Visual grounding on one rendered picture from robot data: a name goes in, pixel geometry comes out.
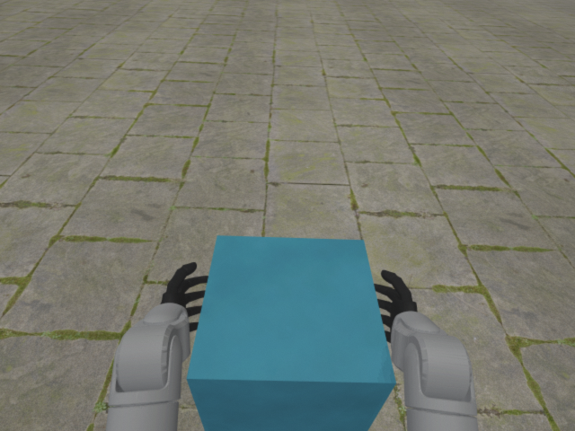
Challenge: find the carton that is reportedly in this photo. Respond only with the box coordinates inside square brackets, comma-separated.
[187, 235, 396, 431]

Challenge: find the robot left forearm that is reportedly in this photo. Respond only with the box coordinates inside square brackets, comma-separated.
[106, 303, 190, 431]

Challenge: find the robot left hand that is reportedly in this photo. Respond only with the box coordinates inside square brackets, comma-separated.
[161, 262, 208, 332]

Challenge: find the robot right forearm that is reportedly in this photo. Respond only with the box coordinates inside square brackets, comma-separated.
[391, 311, 479, 431]

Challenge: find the robot right hand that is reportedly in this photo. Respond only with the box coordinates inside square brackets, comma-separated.
[374, 270, 417, 343]

